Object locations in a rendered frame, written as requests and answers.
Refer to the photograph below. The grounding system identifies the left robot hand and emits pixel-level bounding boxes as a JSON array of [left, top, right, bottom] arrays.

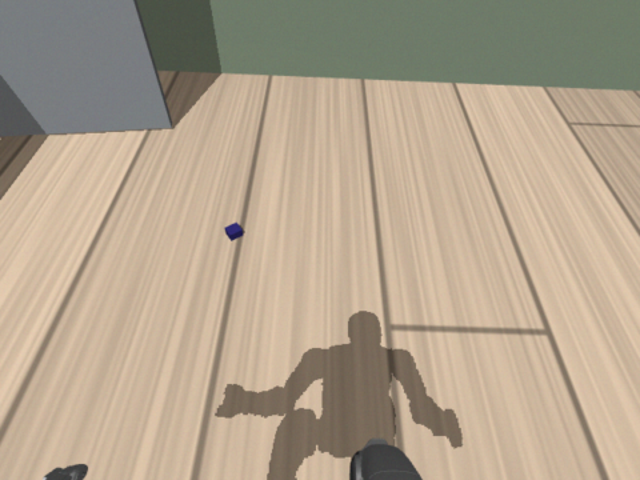
[[43, 464, 88, 480]]

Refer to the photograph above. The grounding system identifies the small box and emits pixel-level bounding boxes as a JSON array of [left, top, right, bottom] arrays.
[[225, 222, 243, 241]]

